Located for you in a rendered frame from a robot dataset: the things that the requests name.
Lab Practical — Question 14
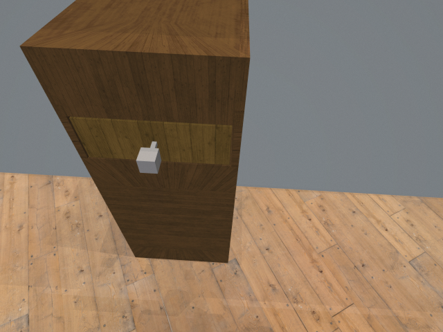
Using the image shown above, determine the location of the cabinet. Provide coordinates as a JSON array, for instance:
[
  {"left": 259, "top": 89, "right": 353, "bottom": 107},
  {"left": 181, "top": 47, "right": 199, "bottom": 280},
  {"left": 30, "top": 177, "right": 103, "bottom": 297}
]
[{"left": 20, "top": 0, "right": 250, "bottom": 263}]

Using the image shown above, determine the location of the handle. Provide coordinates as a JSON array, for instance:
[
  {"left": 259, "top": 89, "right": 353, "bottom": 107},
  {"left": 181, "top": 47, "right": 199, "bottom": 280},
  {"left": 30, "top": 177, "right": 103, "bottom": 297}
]
[{"left": 136, "top": 141, "right": 161, "bottom": 174}]

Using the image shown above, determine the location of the drawer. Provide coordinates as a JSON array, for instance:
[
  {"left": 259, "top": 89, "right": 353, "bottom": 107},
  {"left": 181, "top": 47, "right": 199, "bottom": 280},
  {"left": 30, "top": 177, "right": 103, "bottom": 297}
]
[{"left": 69, "top": 117, "right": 232, "bottom": 165}]

